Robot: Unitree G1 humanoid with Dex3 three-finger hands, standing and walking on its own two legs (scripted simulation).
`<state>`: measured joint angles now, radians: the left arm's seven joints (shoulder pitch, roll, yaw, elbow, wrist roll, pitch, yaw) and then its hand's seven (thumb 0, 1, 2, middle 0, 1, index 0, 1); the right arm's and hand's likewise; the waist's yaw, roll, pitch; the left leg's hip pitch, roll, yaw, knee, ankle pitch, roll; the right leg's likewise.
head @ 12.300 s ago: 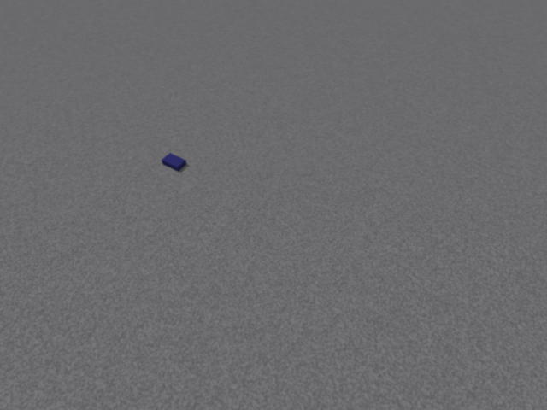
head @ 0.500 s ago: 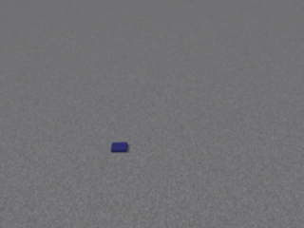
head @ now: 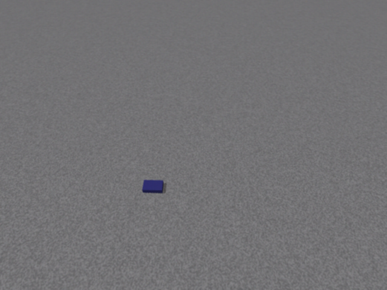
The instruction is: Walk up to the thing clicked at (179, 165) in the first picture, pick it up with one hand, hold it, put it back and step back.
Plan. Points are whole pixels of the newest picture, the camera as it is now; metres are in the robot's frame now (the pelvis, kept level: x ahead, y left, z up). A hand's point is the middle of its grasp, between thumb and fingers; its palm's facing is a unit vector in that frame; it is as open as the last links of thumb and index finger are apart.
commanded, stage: walk up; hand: left
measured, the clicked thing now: (153, 186) +0.80 +0.23 -0.75
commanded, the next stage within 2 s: stand in 0.26 s
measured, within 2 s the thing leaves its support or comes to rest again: neither
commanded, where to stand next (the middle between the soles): +0.42 -0.02 m, yaw -1 degrees
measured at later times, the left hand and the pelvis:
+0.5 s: hand out of the picture +0.06 +0.25 -0.15, palm faces +0.00 -0.94 -0.33, open 7.4 cm; pelvis +0.00 +0.00 +0.01, yaw +0 degrees
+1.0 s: hand out of the picture +0.06 +0.25 -0.15, palm faces -0.05 -0.94 -0.34, open 7.4 cm; pelvis -0.01 -0.01 +0.01, yaw -1 degrees
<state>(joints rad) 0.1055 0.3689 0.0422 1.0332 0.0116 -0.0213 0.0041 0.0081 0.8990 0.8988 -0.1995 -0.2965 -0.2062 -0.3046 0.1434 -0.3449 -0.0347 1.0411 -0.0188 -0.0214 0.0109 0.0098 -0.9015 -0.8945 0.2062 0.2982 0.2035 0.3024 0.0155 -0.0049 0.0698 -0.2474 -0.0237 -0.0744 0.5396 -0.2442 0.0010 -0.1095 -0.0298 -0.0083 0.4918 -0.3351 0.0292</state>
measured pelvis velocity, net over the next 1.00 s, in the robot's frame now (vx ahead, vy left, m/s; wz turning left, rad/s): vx -0.01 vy -0.01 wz -0.02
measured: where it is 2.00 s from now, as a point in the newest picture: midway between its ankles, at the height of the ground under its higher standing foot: outside the picture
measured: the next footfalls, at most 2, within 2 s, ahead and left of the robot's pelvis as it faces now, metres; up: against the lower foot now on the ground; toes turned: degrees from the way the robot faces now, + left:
right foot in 1.94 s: +0.31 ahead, -0.13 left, +0.00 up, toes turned -4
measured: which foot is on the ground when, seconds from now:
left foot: down 0.00-1.00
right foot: down 0.00-1.00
